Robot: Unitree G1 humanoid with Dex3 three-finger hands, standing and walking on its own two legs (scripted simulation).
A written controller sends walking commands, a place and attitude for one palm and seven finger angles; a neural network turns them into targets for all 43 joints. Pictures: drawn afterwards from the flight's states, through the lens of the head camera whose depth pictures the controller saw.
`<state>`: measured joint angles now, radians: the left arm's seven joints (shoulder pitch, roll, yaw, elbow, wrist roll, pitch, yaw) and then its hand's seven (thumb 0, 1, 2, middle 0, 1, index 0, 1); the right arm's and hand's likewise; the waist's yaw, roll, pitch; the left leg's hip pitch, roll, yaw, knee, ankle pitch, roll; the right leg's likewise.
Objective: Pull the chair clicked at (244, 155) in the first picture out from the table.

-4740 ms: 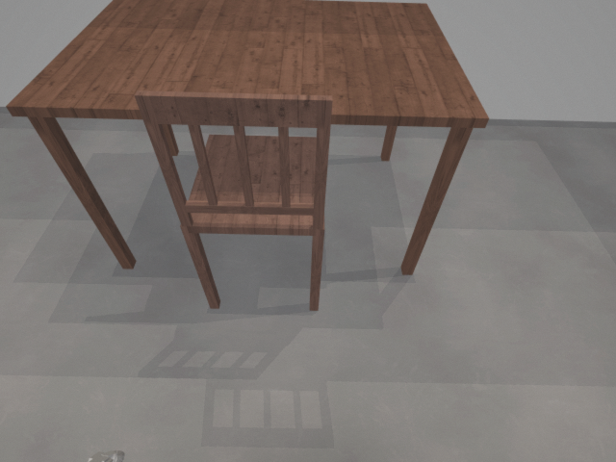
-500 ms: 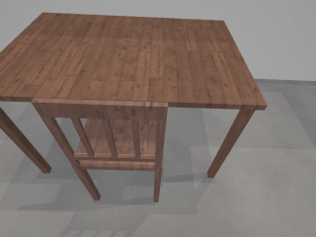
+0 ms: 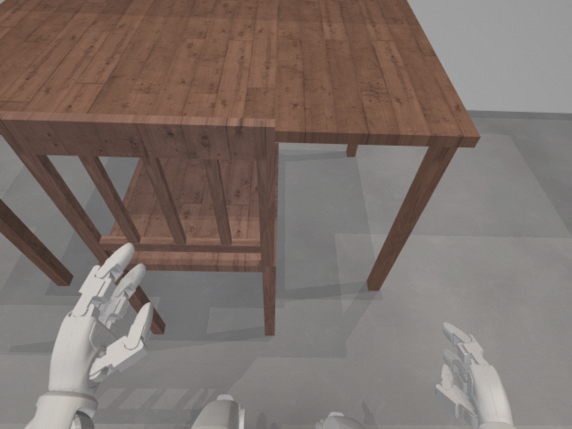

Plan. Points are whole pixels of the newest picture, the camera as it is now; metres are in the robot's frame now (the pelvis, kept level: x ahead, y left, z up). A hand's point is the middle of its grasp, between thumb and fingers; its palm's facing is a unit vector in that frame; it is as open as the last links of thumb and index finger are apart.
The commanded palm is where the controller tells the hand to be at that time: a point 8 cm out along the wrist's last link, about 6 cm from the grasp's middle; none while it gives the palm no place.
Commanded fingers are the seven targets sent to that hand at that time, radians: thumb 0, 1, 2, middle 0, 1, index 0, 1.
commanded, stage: raise the hand toward the chair's back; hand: left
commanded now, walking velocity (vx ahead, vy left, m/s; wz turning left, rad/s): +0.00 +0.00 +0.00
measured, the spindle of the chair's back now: (167, 204) +0.49 +0.24 -0.02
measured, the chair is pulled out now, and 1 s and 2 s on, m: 0.00 0.00 0.00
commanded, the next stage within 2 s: aim the fingers beside a spindle in 1.76 s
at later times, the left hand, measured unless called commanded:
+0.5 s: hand (126, 344) +0.22 +0.21 +0.03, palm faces +0.08 -0.99 -0.06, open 12.9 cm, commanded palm +0.18 +0.26 +0.03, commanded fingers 0.00 -0.10 0.47 -0.10 -0.14 -0.10 -0.14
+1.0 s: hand (106, 336) +0.23 +0.23 +0.04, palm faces +0.08 -1.00 -0.05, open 16.6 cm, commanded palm +0.20 +0.29 +0.05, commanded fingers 0.00 -0.50 0.30 -0.06 -0.08 -0.06 -0.08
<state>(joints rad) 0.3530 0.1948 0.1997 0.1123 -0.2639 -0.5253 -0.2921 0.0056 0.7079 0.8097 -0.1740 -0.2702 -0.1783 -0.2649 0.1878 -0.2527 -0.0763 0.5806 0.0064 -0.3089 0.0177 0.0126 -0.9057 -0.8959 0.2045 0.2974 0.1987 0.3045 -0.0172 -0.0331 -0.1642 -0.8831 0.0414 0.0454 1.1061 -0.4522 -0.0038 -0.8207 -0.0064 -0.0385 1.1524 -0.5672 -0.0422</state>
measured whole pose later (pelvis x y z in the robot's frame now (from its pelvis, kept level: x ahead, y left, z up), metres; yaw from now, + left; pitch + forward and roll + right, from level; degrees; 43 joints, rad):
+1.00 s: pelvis +0.00 +0.02 -0.01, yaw +1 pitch +16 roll -4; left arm 0.35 0.25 0.20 -0.07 -0.27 -0.35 -0.23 0.00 -0.43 0.33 -0.06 -0.09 -0.07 -0.09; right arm 0.17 -0.21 0.02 0.56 0.00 -0.27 -0.07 0.01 -0.90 -0.90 0.21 0.30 0.20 0.30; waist 0.02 0.03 -0.13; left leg -1.00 0.04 -0.02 1.21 -0.49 0.02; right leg -0.87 0.00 -0.10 1.17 -0.57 -0.01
